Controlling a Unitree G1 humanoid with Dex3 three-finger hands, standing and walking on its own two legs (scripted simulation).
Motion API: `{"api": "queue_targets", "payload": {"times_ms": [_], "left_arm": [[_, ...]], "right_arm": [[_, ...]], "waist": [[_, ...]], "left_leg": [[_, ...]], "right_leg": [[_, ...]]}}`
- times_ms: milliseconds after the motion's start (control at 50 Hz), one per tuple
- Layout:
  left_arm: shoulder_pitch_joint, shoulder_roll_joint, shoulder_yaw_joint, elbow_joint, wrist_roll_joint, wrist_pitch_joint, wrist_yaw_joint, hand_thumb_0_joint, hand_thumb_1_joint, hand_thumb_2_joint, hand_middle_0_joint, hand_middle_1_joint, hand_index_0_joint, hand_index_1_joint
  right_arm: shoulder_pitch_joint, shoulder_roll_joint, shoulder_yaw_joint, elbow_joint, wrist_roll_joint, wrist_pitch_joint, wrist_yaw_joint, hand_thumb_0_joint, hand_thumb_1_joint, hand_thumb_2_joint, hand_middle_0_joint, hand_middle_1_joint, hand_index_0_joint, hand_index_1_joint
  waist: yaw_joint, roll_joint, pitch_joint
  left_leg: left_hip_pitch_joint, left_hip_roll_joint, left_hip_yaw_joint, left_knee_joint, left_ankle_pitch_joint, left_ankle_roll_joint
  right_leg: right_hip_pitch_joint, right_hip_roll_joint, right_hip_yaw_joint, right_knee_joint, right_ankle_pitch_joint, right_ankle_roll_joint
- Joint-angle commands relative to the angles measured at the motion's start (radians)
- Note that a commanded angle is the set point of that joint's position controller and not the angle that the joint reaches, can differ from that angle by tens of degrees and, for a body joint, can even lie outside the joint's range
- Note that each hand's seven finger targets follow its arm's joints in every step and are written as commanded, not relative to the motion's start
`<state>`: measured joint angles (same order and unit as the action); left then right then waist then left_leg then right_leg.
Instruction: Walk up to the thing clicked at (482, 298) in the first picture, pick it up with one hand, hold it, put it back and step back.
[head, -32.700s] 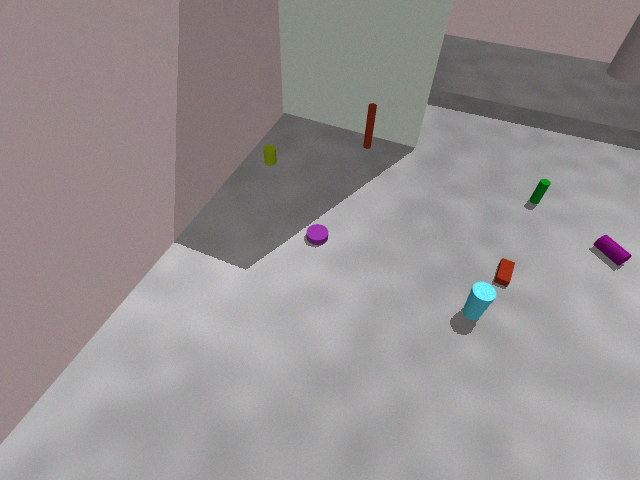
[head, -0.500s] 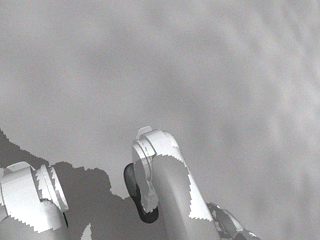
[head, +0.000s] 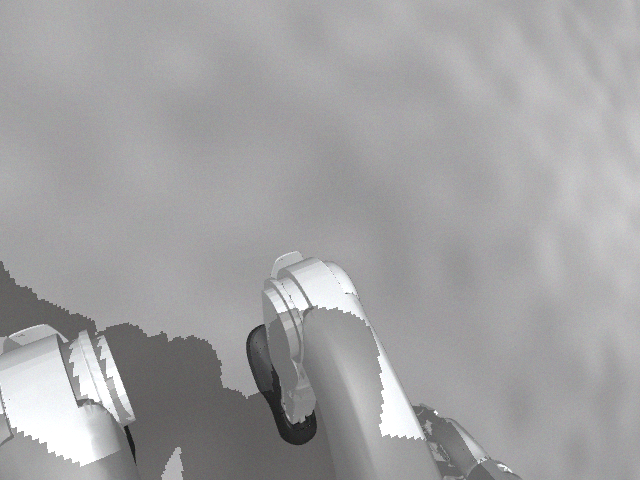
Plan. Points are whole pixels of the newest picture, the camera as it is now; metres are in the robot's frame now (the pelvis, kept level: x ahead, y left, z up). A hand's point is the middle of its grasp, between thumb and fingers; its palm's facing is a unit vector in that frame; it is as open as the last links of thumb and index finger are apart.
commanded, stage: close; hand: left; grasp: from above
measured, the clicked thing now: out of the picture +0.48 +0.39 -0.25
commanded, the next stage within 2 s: settle in 0.08 s
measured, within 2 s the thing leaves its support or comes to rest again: leaves its support in 0.86 s
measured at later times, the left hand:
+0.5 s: hand out of the picture +0.47 +0.39 -0.19, palm faces -0.42 -0.12 -0.90, open 11.1 cm
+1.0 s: hand out of the picture +0.46 +0.38 -0.13, palm faces -0.47 -0.12 -0.88, open 10.6 cm
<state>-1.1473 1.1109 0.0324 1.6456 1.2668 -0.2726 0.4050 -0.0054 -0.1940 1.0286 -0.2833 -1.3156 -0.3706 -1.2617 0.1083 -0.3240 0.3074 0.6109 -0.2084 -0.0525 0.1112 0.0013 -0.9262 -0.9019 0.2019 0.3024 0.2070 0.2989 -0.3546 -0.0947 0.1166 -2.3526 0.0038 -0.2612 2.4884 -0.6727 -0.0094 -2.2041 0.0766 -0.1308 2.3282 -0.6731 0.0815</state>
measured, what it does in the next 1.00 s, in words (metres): stands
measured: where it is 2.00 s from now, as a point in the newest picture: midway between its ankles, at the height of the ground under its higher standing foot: (211, 443)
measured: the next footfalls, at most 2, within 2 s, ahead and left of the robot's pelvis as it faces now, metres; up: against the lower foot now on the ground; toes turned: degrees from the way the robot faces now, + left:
none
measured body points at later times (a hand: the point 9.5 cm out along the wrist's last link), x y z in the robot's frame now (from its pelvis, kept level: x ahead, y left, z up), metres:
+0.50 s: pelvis +0.00 +0.00 +0.00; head +0.26 +0.14 +0.34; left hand +0.49 +0.39 -0.14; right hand +0.07 -0.26 -0.06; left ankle +0.07 +0.13 -0.28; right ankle +0.12 -0.13 -0.28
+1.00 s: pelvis +0.00 +0.00 +0.04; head +0.26 +0.13 +0.39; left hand +0.48 +0.38 -0.08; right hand +0.11 -0.27 -0.04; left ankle +0.07 +0.13 -0.28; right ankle +0.12 -0.13 -0.28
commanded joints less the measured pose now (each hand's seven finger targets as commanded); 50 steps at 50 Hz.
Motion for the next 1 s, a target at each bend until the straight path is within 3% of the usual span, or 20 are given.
{"api": "queue_targets", "payload": {"times_ms": [0, 120, 140, 160, 180, 200, 220, 260, 380, 400, 480, 540, 580, 620, 700, 720, 840, 880, 940, 980], "left_arm": [[-0.163, 0.141, 0.004, -0.059, -0.008, -0.005, 0.012, 0.000, -0.070, 1.003, -0.303, -1.270, -0.355, -1.216], [-0.197, 0.137, -0.005, -0.090, -0.009, -0.005, 0.016, 0.000, -0.040, 1.034, -0.329, -1.276, -0.377, -1.225], [-0.179, 0.124, -0.006, -0.056, -0.004, 0.001, 0.014, 0.000, -0.120, 0.954, -0.341, -1.305, -0.392, -1.254], [-0.192, 0.125, -0.003, -0.072, 0.000, -0.001, 0.016, 0.000, -0.040, 0.995, -0.328, -1.258, -0.382, -1.202], [-0.196, 0.128, 0.000, -0.078, -0.002, 0.000, 0.017, 0.000, -0.120, 0.915, -0.345, -1.292, -0.402, -1.233], [-0.184, 0.122, 0.001, -0.059, -0.002, 0.003, 0.019, 0.000, -0.040, 0.987, -0.341, -1.228, -0.389, -1.177], [-0.190, 0.127, 0.000, -0.075, 0.000, 0.002, 0.021, 0.000, -0.120, 0.921, -0.359, -1.285, -0.411, -1.232], [-0.207, 0.142, 0.009, -0.086, -0.001, 0.005, 0.026, 0.000, -0.272, 0.908, -0.344, -1.279, -0.396, -1.226], [-0.219, 0.171, 0.050, -0.147, 0.016, 0.030, 0.026, 0.000, -0.150, 0.961, -0.385, -1.270, -0.433, -1.221], [-0.227, 0.175, 0.056, -0.157, 0.018, 0.035, 0.025, 0.000, -0.211, 0.943, -0.387, -1.262, -0.432, -1.216], [-0.225, 0.227, 0.116, -0.258, 0.022, 0.060, 0.015, 0.000, -0.246, 0.929, -0.381, -1.245, -0.422, -1.203], [-0.201, 0.176, 0.112, -0.328, 0.006, 0.085, -0.010, 0.000, -0.159, 0.944, -0.378, -1.240, -0.422, -1.194], [-0.200, 0.205, 0.142, -0.438, -0.013, 0.100, -0.030, 0.000, -0.227, 0.881, -0.376, -1.214, -0.421, -1.166], [-0.167, 0.165, 0.134, -0.502, -0.032, 0.120, -0.065, 0.000, -0.207, 0.832, -0.385, -1.196, -0.438, -1.141], [-0.183, 0.138, 0.129, -0.619, -0.073, 0.145, -0.134, 0.000, -0.137, 0.826, -0.414, -1.202, -0.474, -1.138], [-0.195, 0.148, 0.140, -0.674, -0.081, 0.146, -0.147, 0.000, -0.061, 0.833, -0.453, -1.179, -0.512, -1.117], [-0.180, 0.107, 0.118, -0.719, -0.094, 0.147, -0.225, 0.000, 0.184, 0.861, -0.618, -1.127, -0.674, -1.068], [-0.206, 0.143, 0.136, -0.770, -0.092, 0.134, -0.237, 0.000, 0.273, 0.896, -0.684, -1.116, -0.736, -1.062], [-0.189, 0.099, 0.116, -0.737, -0.094, 0.121, -0.250, 0.000, 0.415, 0.939, -0.754, -1.090, -0.801, -1.041], [-0.198, 0.111, 0.122, -0.732, -0.090, 0.106, -0.252, 0.000, 0.445, 0.964, -0.785, -1.076, -0.826, -1.034]], "right_arm": [[0.187, -0.308, -0.096, 0.008, 0.001, 0.006, -0.021, 0.000, -0.915, -0.905, 0.199, 0.300, 0.199, 0.300], [0.173, -0.314, -0.100, -0.002, 0.005, 0.003, -0.024, 0.000, -0.914, -0.905, 0.199, 0.300, 0.199, 0.300], [0.181, -0.311, -0.099, 0.005, 0.008, 0.002, -0.026, 0.000, -0.944, -0.912, 0.199, 0.300, 0.199, 0.300], [0.187, -0.313, -0.096, 0.005, 0.006, 0.003, -0.023, 0.000, -0.912, -0.904, 0.199, 0.300, 0.200, 0.300], [0.181, -0.316, -0.101, -0.004, 0.007, 0.001, -0.022, 0.000, -0.943, -0.911, 0.199, 0.301, 0.199, 0.301], [0.186, -0.311, -0.098, 0.002, 0.005, 0.003, -0.022, 0.000, -0.912, -0.904, 0.199, 0.300, 0.200, 0.300], [0.185, -0.314, -0.102, 0.003, 0.007, 0.003, -0.022, 0.000, -0.941, -0.911, 0.199, 0.301, 0.199, 0.301], [0.184, -0.314, -0.103, -0.009, 0.006, 0.000, -0.023, 0.000, -0.940, -0.910, 0.199, 0.300, 0.199, 0.300], [0.206, -0.317, -0.127, -0.010, 0.008, -0.003, -0.014, 0.000, -0.940, -0.911, 0.199, 0.301, 0.199, 0.301], [0.217, -0.309, -0.124, -0.005, 0.007, -0.001, -0.011, 0.000, -0.940, -0.911, 0.199, 0.301, 0.199, 0.301], [0.227, -0.322, -0.154, -0.013, 0.009, 0.003, -0.010, 0.000, -0.941, -0.913, 0.199, 0.301, 0.199, 0.301], [0.243, -0.317, -0.183, -0.014, 0.017, 0.006, -0.003, 0.000, -0.938, -0.913, 0.199, 0.301, 0.199, 0.301], [0.248, -0.311, -0.199, -0.022, 0.028, 0.014, 0.002, 0.000, -0.936, -0.912, 0.199, 0.301, 0.199, 0.301], [0.255, -0.306, -0.222, -0.020, 0.039, 0.024, 0.007, 0.000, -0.937, -0.912, 0.199, 0.301, 0.199, 0.301], [0.283, -0.299, -0.257, -0.017, 0.066, 0.053, 0.006, 0.000, -0.936, -0.911, 0.199, 0.301, 0.199, 0.301], [0.276, -0.296, -0.265, -0.015, 0.073, 0.065, 0.001, 0.000, -0.933, -0.911, 0.199, 0.301, 0.199, 0.301], [0.292, -0.268, -0.278, -0.011, 0.093, 0.109, -0.010, 0.000, -0.931, -0.909, 0.199, 0.300, 0.199, 0.300], [0.288, -0.260, -0.279, -0.016, 0.096, 0.119, -0.015, 0.000, -0.929, -0.908, 0.199, 0.300, 0.199, 0.300], [0.280, -0.251, -0.272, -0.022, 0.098, 0.127, -0.018, 0.000, -0.926, -0.907, 0.199, 0.300, 0.199, 0.300], [0.273, -0.252, -0.269, -0.022, 0.100, 0.131, -0.022, 0.000, -0.924, -0.906, 0.199, 0.300, 0.199, 0.300]], "waist": [[-0.056, 0.368, -0.547], [-0.062, 0.391, -0.539], [-0.060, 0.378, -0.517], [-0.062, 0.400, -0.521], [-0.060, 0.411, -0.514], [-0.059, 0.390, -0.519], [-0.060, 0.405, -0.535], [-0.057, 0.396, -0.539], [-0.029, 0.473, -0.611], [-0.033, 0.479, -0.617], [0.009, 0.516, -0.657], [0.017, 0.556, -0.691], [0.053, 0.589, -0.773], [0.064, 0.610, -0.811], [0.065, 0.583, -0.839], [0.087, 0.604, -0.873], [0.086, 0.553, -0.884], [0.095, 0.561, -0.926], [0.079, 0.527, -0.864], [0.085, 0.533, -0.866]], "left_leg": [[0.433, 0.028, 0.104, -0.259, 0.083, 0.028], [0.437, 0.028, 0.099, -0.262, 0.080, 0.028], [0.441, 0.026, 0.095, -0.265, 0.075, 0.025], [0.461, 0.029, 0.087, -0.269, 0.092, 0.021], [0.461, 0.027, 0.088, -0.272, 0.087, 0.020], [0.460, 0.028, 0.084, -0.274, 0.071, 0.021], [0.474, 0.029, 0.089, -0.273, 0.083, 0.021], [0.447, 0.025, 0.097, -0.268, 0.080, 0.025], [0.529, 0.026, 0.097, -0.253, 0.174, 0.013], [0.527, 0.026, 0.101, -0.258, 0.180, 0.013], [0.528, 0.020, 0.117, -0.250, 0.190, 0.007], [0.563, 0.018, 0.123, -0.253, 0.203, 0.004], [0.586, 0.015, 0.130, -0.275, 0.211, 0.001], [0.622, 0.013, 0.142, -0.281, 0.242, 0.001], [0.651, 0.007, 0.146, -0.311, 0.255, 0.005], [0.680, 0.006, 0.152, -0.322, 0.267, 0.004], [0.728, -0.001, 0.162, -0.344, 0.328, 0.010], [0.749, 0.002, 0.172, -0.348, 0.347, 0.016], [0.731, 0.000, 0.166, -0.365, 0.329, 0.018], [0.740, -0.001, 0.167, -0.385, 0.310, 0.017]], "right_leg": [[0.286, 0.021, -0.122, -0.221, 0.157, -0.102], [0.266, 0.020, -0.122, -0.214, 0.163, -0.102], [0.242, 0.016, -0.124, -0.217, 0.154, -0.106], [0.230, 0.013, -0.129, -0.205, 0.165, -0.106], [0.224, 0.013, -0.128, -0.204, 0.161, -0.107], [0.221, 0.014, -0.131, -0.209, 0.149, -0.107], [0.236, 0.015, -0.127, -0.209, 0.163, -0.105], [0.253, 0.015, -0.123, -0.214, 0.163, -0.104], [0.226, 0.011, -0.125, -0.191, 0.216, -0.114], [0.245, 0.012, -0.123, -0.193, 0.223, -0.112], [0.235, 0.007, -0.118, -0.194, 0.215, -0.124], [0.218, 0.004, -0.109, -0.199, 0.218, -0.128], [0.244, 0.000, -0.102, -0.201, 0.222, -0.131], [0.244, -0.003, -0.089, -0.215, 0.235, -0.133], [0.260, -0.007, -0.074, -0.253, 0.237, -0.140], [0.258, -0.009, -0.067, -0.258, 0.240, -0.142], [0.293, -0.011, -0.047, -0.306, 0.268, -0.145], [0.333, -0.013, -0.036, -0.320, 0.286, -0.139], [0.313, -0.014, -0.039, -0.330, 0.270, -0.140], [0.302, -0.015, -0.041, -0.336, 0.249, -0.140]]}}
